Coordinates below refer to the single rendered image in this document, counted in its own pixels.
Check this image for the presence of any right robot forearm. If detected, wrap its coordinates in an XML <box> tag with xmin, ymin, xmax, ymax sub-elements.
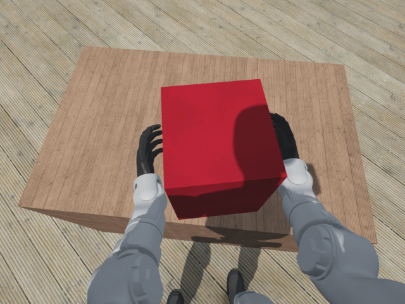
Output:
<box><xmin>277</xmin><ymin>158</ymin><xmax>379</xmax><ymax>277</ymax></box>

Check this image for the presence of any right robot upper arm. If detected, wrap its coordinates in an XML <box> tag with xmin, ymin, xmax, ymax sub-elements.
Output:
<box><xmin>296</xmin><ymin>224</ymin><xmax>405</xmax><ymax>304</ymax></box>

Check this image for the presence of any left robot upper arm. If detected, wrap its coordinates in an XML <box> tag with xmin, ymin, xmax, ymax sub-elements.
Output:
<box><xmin>87</xmin><ymin>253</ymin><xmax>164</xmax><ymax>304</ymax></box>

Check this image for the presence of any left robot hand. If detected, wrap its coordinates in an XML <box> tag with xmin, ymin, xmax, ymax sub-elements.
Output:
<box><xmin>137</xmin><ymin>124</ymin><xmax>163</xmax><ymax>177</ymax></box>

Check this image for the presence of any left robot forearm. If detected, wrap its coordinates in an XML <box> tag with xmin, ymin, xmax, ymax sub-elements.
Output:
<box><xmin>87</xmin><ymin>174</ymin><xmax>168</xmax><ymax>304</ymax></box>

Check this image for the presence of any robot foot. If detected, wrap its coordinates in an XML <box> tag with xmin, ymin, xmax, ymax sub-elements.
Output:
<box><xmin>227</xmin><ymin>270</ymin><xmax>245</xmax><ymax>304</ymax></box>
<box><xmin>167</xmin><ymin>291</ymin><xmax>184</xmax><ymax>304</ymax></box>

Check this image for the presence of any pedestal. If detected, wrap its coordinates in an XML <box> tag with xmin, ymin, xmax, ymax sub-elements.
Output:
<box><xmin>17</xmin><ymin>46</ymin><xmax>378</xmax><ymax>252</ymax></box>

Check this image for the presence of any carton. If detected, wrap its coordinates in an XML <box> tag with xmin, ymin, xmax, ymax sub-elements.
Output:
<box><xmin>161</xmin><ymin>79</ymin><xmax>287</xmax><ymax>220</ymax></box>

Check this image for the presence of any robot left foot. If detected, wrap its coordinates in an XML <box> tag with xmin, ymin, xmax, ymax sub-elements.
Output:
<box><xmin>167</xmin><ymin>291</ymin><xmax>184</xmax><ymax>304</ymax></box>

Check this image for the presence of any robot right foot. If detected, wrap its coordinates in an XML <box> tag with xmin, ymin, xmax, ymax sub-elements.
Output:
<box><xmin>227</xmin><ymin>270</ymin><xmax>245</xmax><ymax>304</ymax></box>

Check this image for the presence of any right robot hand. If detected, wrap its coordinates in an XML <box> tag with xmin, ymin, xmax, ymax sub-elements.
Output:
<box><xmin>270</xmin><ymin>113</ymin><xmax>299</xmax><ymax>160</ymax></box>

